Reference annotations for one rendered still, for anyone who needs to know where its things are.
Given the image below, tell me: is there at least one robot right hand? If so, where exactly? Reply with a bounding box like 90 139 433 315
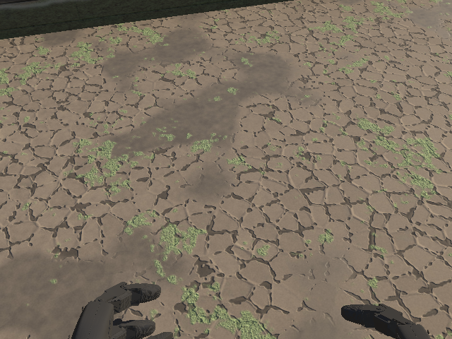
341 304 431 339

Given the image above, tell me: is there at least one robot left hand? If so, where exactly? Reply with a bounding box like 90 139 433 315
68 282 173 339

